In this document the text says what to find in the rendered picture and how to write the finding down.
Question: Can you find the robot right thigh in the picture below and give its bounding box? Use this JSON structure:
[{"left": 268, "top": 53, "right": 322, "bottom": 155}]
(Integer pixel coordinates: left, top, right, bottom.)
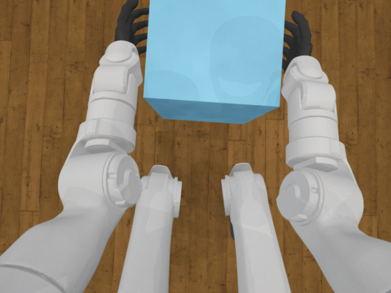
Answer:
[{"left": 221, "top": 170, "right": 291, "bottom": 293}]

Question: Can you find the robot left forearm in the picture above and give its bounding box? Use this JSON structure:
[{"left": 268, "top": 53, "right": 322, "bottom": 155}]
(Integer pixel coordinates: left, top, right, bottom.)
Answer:
[{"left": 58, "top": 40, "right": 143, "bottom": 190}]

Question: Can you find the carton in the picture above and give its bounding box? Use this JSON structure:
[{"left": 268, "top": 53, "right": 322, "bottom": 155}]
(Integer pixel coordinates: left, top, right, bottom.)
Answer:
[{"left": 143, "top": 0, "right": 286, "bottom": 124}]

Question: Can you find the left robot upper arm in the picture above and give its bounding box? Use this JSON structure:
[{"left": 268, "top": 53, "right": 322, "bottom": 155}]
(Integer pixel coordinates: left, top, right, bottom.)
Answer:
[{"left": 0, "top": 151, "right": 143, "bottom": 293}]

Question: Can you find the robot right hand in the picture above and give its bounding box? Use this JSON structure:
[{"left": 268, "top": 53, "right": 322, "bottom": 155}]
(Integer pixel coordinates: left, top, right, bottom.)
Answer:
[{"left": 282, "top": 10, "right": 313, "bottom": 73}]

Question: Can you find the robot left hand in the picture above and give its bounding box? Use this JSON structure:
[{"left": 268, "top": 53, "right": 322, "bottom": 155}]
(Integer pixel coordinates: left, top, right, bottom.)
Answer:
[{"left": 114, "top": 0, "right": 149, "bottom": 55}]

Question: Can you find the robot right forearm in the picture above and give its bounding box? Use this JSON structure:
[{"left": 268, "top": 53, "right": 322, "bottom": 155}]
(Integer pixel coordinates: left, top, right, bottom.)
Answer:
[{"left": 281, "top": 56, "right": 358, "bottom": 186}]

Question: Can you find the right robot upper arm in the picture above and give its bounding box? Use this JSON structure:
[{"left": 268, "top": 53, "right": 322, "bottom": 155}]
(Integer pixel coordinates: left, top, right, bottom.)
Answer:
[{"left": 276, "top": 167, "right": 391, "bottom": 293}]

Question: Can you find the right robot shin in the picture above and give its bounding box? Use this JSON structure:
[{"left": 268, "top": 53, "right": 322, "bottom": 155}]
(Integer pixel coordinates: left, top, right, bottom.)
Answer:
[{"left": 228, "top": 163, "right": 268, "bottom": 223}]

